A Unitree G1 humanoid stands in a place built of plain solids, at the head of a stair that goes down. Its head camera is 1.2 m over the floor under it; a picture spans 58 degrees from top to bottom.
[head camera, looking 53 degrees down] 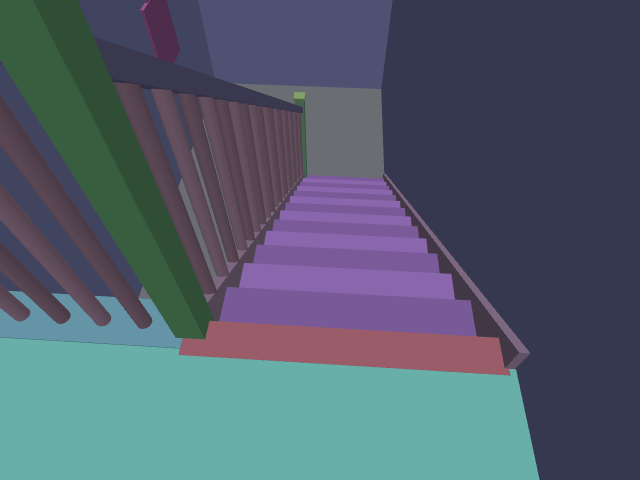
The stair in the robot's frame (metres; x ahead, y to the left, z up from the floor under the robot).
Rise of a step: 0.17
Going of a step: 0.23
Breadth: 0.89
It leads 4 degrees to the right of straight ahead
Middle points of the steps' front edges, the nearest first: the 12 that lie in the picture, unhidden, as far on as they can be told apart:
0.57 -0.10 0.00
0.80 -0.10 -0.18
1.02 -0.11 -0.36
1.25 -0.13 -0.53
1.48 -0.14 -0.71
1.70 -0.16 -0.88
1.93 -0.17 -1.06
2.16 -0.19 -1.23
2.38 -0.20 -1.40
2.61 -0.22 -1.58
2.84 -0.23 -1.75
3.06 -0.25 -1.92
